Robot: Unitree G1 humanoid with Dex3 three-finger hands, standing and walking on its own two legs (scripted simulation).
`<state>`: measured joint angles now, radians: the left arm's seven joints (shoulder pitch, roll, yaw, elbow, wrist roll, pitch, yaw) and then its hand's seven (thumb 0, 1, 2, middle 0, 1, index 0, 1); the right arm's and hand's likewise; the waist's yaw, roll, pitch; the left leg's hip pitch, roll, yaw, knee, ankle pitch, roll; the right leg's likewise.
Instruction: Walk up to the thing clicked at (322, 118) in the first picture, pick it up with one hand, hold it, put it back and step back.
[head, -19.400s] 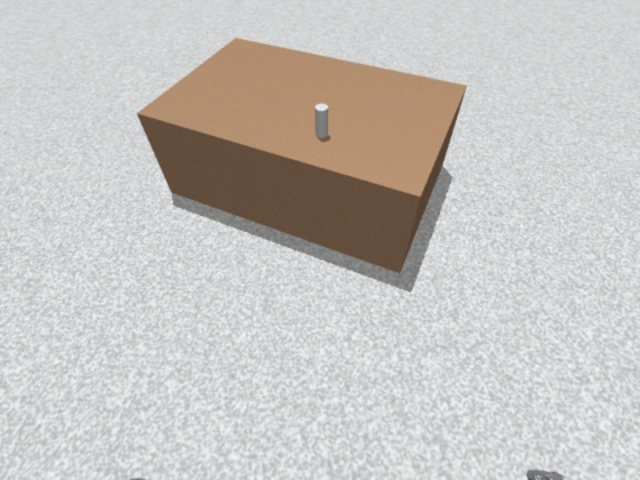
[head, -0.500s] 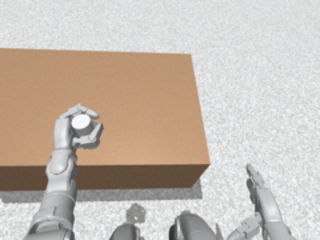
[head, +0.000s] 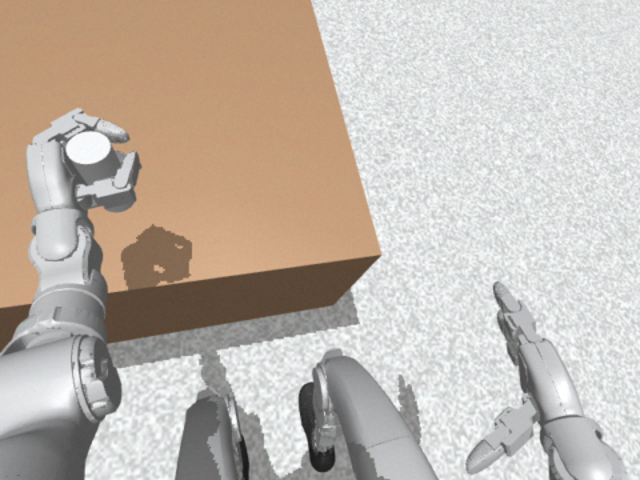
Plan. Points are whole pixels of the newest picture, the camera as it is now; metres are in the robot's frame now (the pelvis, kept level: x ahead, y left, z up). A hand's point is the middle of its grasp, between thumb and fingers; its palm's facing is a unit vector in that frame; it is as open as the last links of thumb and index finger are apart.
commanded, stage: crouch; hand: left
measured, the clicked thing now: (104, 175) +0.50 +0.17 -0.02
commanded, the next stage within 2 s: lower in 0.56 s
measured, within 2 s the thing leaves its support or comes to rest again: rests again in 1.90 s
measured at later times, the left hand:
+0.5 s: hand (126, 153) +0.55 +0.15 -0.04, palm faces +0.08 -1.00 +0.00, open 5.7 cm
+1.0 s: hand (135, 163) +0.56 +0.15 -0.09, palm faces +0.09 -1.00 +0.00, open 5.7 cm
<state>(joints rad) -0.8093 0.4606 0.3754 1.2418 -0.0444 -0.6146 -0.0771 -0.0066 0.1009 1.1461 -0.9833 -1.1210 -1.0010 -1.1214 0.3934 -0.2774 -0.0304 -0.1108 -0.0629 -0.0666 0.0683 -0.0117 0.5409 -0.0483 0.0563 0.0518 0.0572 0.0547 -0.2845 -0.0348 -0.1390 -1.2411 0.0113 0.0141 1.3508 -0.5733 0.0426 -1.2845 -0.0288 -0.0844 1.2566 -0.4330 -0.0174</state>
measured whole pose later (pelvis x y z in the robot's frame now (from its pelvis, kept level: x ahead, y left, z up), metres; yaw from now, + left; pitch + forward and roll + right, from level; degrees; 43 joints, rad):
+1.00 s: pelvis -0.01 +0.00 -0.05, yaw -2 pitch +34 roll -5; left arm -1.00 0.69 0.44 1.37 0.05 -0.61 -0.01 -0.01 0.09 1.17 -0.98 -1.14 -1.00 -1.15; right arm 0.39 -0.32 -0.03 -0.33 -0.07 -0.07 0.09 -0.01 0.53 -0.06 0.06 0.05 0.06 0.05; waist -0.45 -0.05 -0.14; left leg -1.53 0.03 -0.02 1.56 -0.63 0.04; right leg -1.56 -0.01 -0.11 1.43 -0.46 -0.03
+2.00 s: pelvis -0.03 +0.00 -0.10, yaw -3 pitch +37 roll -6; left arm -1.05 0.78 0.45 1.36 0.09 -0.59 0.01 -0.01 0.08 1.17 -0.98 -1.14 -1.00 -1.15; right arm 0.39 -0.35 -0.06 -0.45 -0.03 -0.09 0.11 -0.01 0.53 -0.05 0.06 0.05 0.06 0.05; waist -0.53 -0.06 -0.13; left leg -1.73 0.04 -0.02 1.72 -0.65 0.05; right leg -1.76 -0.01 -0.12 1.57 -0.46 -0.03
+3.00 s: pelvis -0.02 +0.00 -0.07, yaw -4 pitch +35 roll -6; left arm -1.09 0.87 0.49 1.24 0.07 -0.44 -0.08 -0.01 -0.44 0.10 -0.11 -0.07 -0.10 -0.09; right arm 0.40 -0.34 -0.06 -0.37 -0.01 -0.03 0.07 -0.01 0.52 -0.06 0.06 0.05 0.06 0.06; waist -0.50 -0.05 -0.14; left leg -1.62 0.05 -0.02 1.65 -0.64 0.04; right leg -1.65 0.00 -0.11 1.50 -0.46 -0.02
